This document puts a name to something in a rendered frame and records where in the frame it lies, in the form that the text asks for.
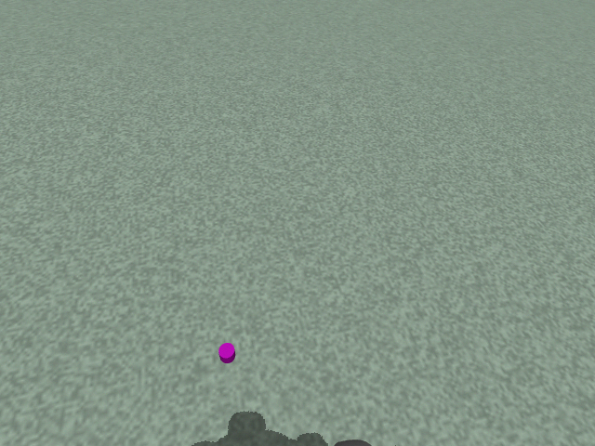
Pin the tin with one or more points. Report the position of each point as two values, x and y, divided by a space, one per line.
226 352

